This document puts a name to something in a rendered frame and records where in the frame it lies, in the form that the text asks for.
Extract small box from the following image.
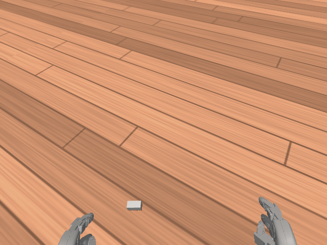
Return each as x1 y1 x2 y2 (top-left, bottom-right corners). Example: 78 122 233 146
127 201 142 210

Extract right robot hand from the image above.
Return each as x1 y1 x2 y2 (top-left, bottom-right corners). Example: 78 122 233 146
254 197 297 245

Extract left robot hand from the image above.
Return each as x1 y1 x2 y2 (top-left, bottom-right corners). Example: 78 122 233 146
58 213 96 245

